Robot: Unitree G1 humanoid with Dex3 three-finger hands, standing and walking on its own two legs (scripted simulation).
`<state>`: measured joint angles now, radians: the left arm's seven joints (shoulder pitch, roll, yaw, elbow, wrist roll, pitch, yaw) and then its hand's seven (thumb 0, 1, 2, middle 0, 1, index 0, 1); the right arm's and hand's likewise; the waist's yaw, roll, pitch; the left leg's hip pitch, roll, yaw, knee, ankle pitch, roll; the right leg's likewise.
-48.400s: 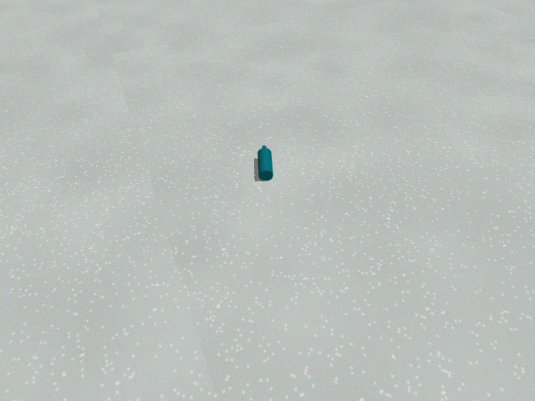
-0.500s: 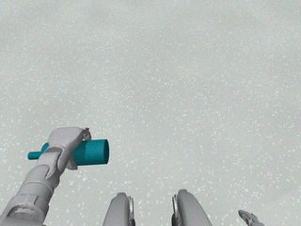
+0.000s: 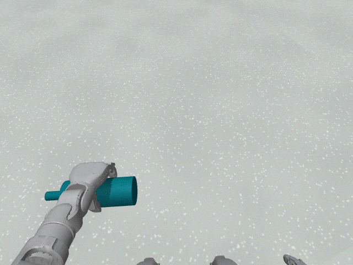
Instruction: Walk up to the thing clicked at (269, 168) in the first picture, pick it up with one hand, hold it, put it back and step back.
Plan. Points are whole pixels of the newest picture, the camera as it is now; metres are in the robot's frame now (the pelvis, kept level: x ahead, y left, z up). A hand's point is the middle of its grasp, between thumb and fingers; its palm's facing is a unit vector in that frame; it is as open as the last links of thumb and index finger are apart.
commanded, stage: hold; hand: left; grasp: from above
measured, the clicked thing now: (91, 193) +0.33 +0.25 -0.11
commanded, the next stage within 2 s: crouch in 1.96 s
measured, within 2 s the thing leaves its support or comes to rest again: neither
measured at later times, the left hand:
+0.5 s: hand (93, 181) +0.33 +0.22 -0.03, palm faces -0.48 -0.01 -0.88, open 10.5 cm
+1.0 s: hand (92, 187) +0.31 +0.21 -0.01, palm faces -0.46 -0.01 -0.89, open 10.5 cm
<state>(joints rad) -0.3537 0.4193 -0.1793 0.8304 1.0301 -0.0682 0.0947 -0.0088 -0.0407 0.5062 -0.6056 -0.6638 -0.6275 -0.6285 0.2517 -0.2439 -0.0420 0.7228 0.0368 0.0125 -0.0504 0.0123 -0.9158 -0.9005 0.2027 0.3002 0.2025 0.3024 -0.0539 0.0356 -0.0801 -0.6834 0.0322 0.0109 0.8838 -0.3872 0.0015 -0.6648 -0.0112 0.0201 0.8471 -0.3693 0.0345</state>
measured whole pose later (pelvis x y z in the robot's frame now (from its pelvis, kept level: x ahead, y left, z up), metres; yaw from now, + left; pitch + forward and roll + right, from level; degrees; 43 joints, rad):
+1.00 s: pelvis +0.01 -0.01 +0.03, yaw +0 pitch +3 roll +0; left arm -0.25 0.42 -0.21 0.66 1.01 -0.08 -0.04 -0.01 -0.03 0.50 -0.61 -0.63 -0.64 -0.59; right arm 0.20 -0.26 -0.03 0.68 0.05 0.09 -0.07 0.01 -0.91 -0.90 0.20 0.30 0.20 0.30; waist -0.01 0.05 -0.03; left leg -0.37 0.02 0.03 0.60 -0.28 -0.01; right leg -0.38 -0.02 0.03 0.61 -0.28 0.03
